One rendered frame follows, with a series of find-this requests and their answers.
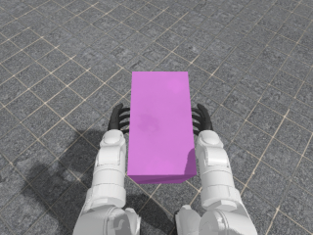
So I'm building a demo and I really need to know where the robot shin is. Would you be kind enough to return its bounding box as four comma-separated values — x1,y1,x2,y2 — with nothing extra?
179,205,191,212
125,208,137,214

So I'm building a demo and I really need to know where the robot right shin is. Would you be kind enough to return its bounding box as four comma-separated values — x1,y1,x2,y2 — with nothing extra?
179,205,191,212

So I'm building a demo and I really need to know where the robot left upper arm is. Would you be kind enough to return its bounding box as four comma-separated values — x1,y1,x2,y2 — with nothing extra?
73,207,132,235

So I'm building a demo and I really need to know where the robot right hand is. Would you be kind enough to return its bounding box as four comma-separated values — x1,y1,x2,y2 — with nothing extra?
191,103,213,136

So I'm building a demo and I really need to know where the robot left hand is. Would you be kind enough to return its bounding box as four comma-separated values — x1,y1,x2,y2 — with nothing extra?
107,103,131,134

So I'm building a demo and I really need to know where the robot right upper arm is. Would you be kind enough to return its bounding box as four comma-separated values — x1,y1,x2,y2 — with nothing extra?
199,209,258,235

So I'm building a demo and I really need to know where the carton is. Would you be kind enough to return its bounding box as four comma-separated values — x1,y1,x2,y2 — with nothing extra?
127,71,197,184

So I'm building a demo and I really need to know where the robot left shin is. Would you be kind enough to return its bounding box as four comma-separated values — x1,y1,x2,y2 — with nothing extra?
125,208,137,214

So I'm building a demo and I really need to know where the right robot forearm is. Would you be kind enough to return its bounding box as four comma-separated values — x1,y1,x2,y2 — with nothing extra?
195,130,251,220

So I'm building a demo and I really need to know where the left robot forearm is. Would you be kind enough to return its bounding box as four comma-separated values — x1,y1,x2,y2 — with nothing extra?
72,129,127,234

